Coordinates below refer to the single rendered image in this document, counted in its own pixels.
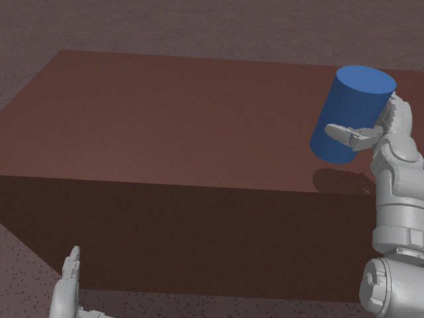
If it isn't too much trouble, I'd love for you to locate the can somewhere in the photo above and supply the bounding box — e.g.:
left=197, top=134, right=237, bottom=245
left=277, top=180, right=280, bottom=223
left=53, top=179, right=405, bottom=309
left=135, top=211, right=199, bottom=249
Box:
left=309, top=66, right=396, bottom=164

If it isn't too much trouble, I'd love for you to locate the right robot arm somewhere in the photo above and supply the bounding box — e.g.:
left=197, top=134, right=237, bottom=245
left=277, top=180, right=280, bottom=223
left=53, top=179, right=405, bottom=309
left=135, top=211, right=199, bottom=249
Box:
left=359, top=133, right=424, bottom=318

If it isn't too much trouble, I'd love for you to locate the right robot hand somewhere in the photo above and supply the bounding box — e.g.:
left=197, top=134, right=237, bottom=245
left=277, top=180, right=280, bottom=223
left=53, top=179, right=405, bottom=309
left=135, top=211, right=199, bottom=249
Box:
left=325, top=91, right=413, bottom=152

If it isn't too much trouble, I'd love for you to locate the left robot hand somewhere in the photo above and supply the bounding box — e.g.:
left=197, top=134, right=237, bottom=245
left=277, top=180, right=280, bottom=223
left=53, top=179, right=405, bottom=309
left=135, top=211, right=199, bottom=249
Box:
left=49, top=246, right=114, bottom=318

